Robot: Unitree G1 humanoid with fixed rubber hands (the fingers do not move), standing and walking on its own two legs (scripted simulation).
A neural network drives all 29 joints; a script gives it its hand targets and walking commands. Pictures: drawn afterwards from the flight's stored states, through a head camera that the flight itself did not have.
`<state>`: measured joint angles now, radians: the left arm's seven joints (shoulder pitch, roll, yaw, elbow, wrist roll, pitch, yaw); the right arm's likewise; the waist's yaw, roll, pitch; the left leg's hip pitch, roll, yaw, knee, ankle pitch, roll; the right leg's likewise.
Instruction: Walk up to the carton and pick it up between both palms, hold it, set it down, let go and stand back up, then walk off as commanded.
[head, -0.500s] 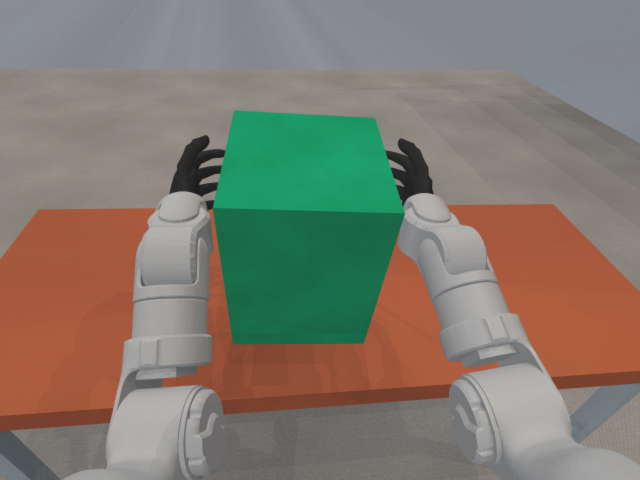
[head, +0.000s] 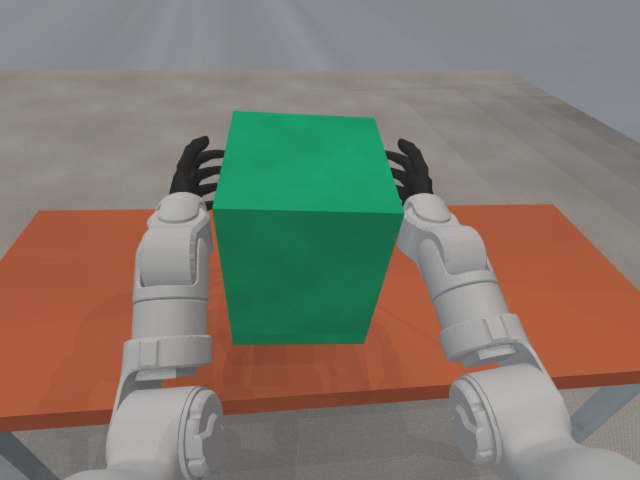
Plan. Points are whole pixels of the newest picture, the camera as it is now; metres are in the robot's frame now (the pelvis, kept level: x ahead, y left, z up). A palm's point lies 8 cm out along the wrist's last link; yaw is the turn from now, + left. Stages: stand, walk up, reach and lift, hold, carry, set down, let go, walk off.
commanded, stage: hold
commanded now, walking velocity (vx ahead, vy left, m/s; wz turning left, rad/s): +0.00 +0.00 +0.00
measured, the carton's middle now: (302, 233) +0.39 +0.02 +0.16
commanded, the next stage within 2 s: none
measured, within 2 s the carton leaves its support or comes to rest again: neither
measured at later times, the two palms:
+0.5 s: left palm (189, 201) +0.37 +0.15 +0.22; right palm (415, 201) +0.38 -0.12 +0.22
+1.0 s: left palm (189, 201) +0.37 +0.15 +0.22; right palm (415, 201) +0.37 -0.12 +0.22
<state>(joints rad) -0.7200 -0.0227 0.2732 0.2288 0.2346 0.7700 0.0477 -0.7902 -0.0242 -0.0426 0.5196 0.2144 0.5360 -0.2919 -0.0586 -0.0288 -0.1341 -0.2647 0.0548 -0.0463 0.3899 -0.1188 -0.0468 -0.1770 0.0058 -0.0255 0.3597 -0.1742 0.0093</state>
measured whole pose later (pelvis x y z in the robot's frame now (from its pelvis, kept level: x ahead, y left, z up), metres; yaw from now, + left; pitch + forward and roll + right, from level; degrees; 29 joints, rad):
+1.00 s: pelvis +0.00 +0.00 +0.00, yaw +0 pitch -1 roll -1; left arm -0.72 -0.02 0.27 0.23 0.23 0.77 0.05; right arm -0.79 -0.02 -0.04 0.52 0.21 0.54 -0.29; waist -0.06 -0.03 -0.13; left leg -0.26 0.05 -0.05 0.39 -0.12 -0.05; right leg -0.18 0.01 -0.03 0.36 -0.17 0.01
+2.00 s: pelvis +0.00 +0.00 +0.00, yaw +0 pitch +0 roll -1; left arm -0.72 -0.02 0.27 0.23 0.23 0.77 0.04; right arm -0.79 -0.02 -0.04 0.52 0.21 0.54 -0.30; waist -0.06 -0.03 -0.13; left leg -0.26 0.05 -0.05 0.39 -0.12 -0.05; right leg -0.18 0.01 -0.03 0.36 -0.18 0.01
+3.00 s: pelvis +0.00 +0.00 +0.00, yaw +0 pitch -1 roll -1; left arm -0.72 -0.02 0.27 0.22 0.23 0.77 0.04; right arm -0.79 -0.02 -0.04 0.52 0.21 0.54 -0.30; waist -0.06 -0.03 -0.13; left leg -0.26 0.05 -0.05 0.39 -0.12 -0.05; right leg -0.17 0.01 -0.03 0.36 -0.18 0.01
